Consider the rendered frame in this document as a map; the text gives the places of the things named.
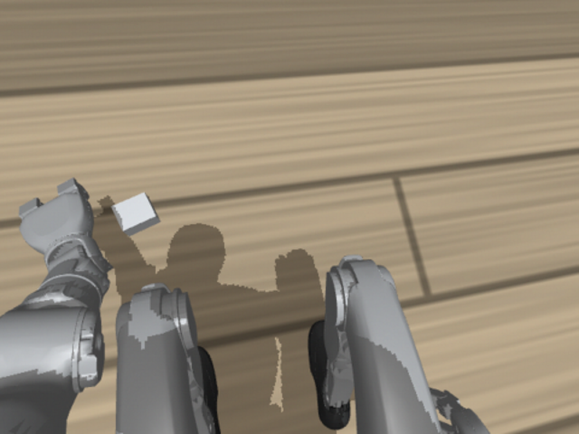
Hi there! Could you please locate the right robot foot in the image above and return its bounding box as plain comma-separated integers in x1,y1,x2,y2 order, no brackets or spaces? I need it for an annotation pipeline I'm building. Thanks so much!
308,320,350,430

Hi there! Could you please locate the right robot hand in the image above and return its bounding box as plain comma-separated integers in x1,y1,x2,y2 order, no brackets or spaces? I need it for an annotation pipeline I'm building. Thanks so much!
430,388,490,434

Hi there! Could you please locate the left robot hand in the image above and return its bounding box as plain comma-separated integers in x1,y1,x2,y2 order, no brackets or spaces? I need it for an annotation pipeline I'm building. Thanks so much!
19,177,113,272

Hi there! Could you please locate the small box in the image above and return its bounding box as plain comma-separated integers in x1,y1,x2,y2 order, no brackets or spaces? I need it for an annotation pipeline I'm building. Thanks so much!
111,192,161,236

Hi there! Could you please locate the left robot arm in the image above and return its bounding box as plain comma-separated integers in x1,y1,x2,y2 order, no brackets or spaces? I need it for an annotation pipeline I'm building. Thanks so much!
0,234,110,434

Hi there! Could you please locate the left robot foot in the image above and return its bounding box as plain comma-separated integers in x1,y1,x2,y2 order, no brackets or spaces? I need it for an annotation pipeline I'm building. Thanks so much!
197,346,221,434

